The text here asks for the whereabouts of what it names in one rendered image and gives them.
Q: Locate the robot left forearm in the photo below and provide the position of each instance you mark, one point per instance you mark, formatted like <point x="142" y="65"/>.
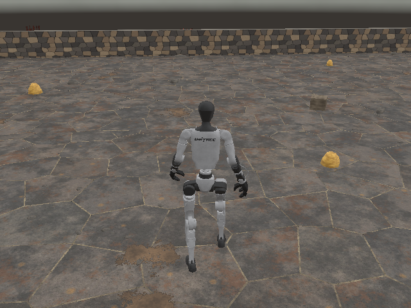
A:
<point x="174" y="165"/>

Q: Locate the right robot thigh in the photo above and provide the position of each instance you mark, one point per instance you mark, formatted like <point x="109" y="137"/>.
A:
<point x="220" y="187"/>

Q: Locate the robot left hand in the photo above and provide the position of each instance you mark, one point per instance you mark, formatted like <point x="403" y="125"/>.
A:
<point x="173" y="175"/>

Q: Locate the left robot thigh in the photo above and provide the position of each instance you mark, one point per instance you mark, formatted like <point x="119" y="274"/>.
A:
<point x="189" y="191"/>

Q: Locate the robot right forearm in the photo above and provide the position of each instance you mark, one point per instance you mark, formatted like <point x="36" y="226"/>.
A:
<point x="238" y="172"/>

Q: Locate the right robot upper arm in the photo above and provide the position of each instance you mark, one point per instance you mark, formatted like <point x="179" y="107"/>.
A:
<point x="229" y="146"/>

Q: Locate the robot thigh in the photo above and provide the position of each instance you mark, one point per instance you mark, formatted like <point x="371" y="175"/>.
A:
<point x="220" y="187"/>
<point x="189" y="191"/>

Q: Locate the robot right hand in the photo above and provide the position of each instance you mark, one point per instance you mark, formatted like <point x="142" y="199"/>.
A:
<point x="244" y="188"/>

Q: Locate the left robot upper arm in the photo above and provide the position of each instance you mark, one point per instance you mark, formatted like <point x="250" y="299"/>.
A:
<point x="181" y="146"/>

